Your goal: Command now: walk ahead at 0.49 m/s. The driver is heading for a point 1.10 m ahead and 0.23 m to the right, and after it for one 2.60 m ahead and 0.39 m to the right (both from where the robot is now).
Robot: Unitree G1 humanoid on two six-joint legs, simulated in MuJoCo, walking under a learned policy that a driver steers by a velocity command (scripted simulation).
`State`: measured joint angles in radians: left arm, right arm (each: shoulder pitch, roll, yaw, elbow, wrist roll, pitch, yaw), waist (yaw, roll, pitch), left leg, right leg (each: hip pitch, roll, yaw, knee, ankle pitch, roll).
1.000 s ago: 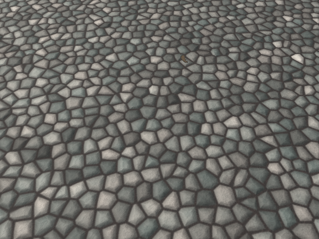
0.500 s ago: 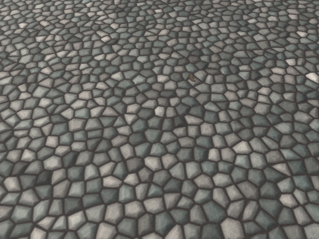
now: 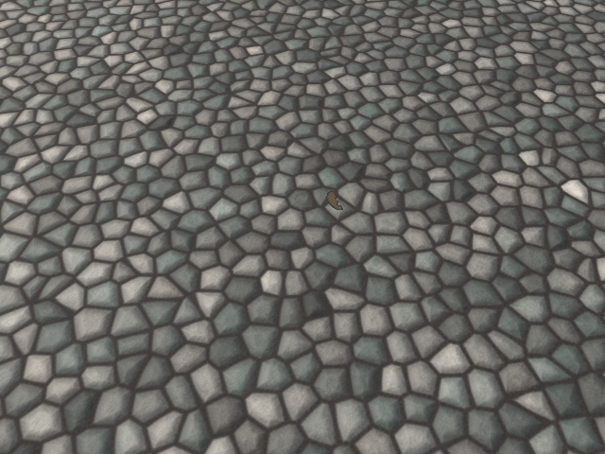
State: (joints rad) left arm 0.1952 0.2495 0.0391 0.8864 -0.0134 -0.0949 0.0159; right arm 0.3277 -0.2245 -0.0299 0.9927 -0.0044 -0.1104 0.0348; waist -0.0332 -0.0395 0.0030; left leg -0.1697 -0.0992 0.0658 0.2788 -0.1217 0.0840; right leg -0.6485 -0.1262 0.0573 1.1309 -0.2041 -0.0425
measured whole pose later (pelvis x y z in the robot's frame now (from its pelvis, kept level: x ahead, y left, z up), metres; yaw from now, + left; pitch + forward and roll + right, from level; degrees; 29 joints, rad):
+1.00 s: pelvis +0.55 -0.02 -0.01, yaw +1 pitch +2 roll +0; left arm 0.33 0.25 0.04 0.98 -0.03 -0.10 0.00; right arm 0.13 -0.24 -0.05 0.88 0.01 -0.10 0.03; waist 0.01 -0.02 0.03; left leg -0.38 -0.03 0.07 0.50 -0.14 0.06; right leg -0.36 -0.03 0.03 1.18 -0.39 -0.05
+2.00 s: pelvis +1.11 -0.11 -0.02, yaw -27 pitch +3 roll +1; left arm 0.37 0.29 0.08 0.78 -0.03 -0.04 0.02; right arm 0.03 -0.26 -0.05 0.74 -0.01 -0.14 0.01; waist 0.06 -0.03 0.00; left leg -0.47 -0.03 -0.01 0.52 -0.11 0.01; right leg -0.19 0.09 0.21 0.82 -0.50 -0.05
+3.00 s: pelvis +1.55 -0.34 -0.03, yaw -16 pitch +2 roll -2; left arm 0.31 0.29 0.09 0.85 -0.01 -0.05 0.02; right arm 0.08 -0.29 -0.07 0.71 0.02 -0.02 0.05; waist 0.03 0.02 0.05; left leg -0.53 0.01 0.05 0.67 -0.18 0.11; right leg -0.04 -0.12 -0.22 0.72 -0.51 0.07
